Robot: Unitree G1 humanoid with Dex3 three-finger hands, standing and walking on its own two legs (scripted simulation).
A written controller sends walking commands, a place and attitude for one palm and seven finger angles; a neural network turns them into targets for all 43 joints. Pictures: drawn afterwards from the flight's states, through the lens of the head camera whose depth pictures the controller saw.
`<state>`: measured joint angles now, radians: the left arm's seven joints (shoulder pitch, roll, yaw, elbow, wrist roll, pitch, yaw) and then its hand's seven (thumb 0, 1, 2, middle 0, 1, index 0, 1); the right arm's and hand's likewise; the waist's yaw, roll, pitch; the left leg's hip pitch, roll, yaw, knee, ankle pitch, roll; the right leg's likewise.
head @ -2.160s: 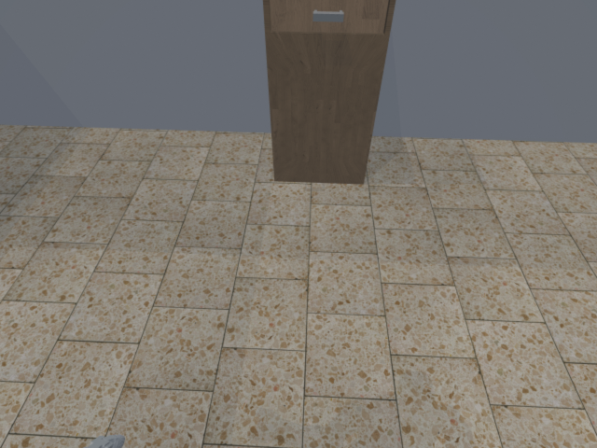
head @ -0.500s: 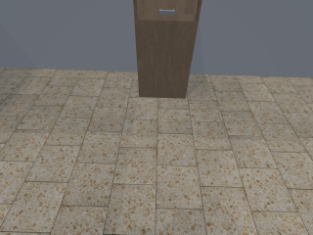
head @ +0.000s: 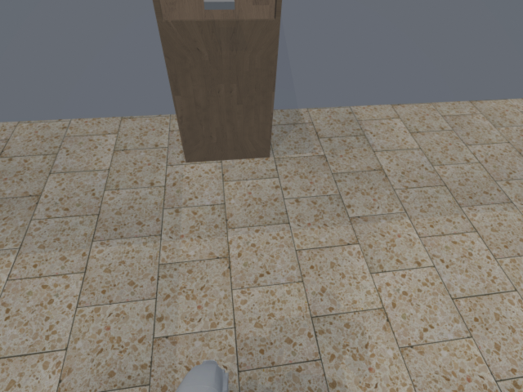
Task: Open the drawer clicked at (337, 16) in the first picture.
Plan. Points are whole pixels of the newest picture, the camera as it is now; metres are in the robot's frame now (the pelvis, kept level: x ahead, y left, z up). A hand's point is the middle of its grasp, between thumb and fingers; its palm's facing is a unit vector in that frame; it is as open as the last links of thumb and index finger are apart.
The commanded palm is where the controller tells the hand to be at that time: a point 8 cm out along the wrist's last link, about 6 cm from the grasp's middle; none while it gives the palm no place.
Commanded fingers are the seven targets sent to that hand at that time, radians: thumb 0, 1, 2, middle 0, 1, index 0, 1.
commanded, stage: walk to a spot facing it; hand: left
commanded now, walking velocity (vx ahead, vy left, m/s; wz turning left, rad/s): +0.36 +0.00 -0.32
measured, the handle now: (219, 2) +1.30 +0.30 +0.04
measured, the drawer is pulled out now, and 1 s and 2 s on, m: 0.00 0.00 0.00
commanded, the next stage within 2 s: turn to face it in 1.12 s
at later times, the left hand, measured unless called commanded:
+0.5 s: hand (186, 277) +0.34 +0.20 -0.15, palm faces -0.24 -0.95 -0.19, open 7.4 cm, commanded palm none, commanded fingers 0.00 0.90 0.90 -0.20 -0.30 -0.20 -0.30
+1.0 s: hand (232, 236) +0.47 +0.12 -0.17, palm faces -0.26 -0.94 -0.19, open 7.2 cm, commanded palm none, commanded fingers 0.00 0.90 0.90 -0.20 -0.30 -0.20 -0.30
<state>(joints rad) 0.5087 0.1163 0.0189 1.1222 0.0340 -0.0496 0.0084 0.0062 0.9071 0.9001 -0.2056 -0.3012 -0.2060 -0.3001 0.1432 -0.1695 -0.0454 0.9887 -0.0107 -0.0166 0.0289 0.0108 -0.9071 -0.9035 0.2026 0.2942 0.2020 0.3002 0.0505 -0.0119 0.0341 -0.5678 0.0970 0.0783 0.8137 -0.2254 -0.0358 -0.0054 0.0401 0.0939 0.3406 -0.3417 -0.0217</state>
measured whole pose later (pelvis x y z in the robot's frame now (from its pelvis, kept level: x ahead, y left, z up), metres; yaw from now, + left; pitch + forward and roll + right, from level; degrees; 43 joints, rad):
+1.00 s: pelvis +0.39 -0.05 +0.00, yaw -18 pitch +0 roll -2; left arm 0.29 0.19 0.05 1.07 0.03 -0.07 0.00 -0.02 0.93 0.90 -0.20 -0.30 -0.20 -0.30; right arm 0.22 -0.19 -0.07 1.03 -0.03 -0.02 0.02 0.02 -0.94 -0.90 0.20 0.29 0.20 0.30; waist 0.00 0.02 0.00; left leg -0.51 0.16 0.11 0.78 -0.23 -0.04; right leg -0.11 0.03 -0.14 0.38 -0.26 -0.04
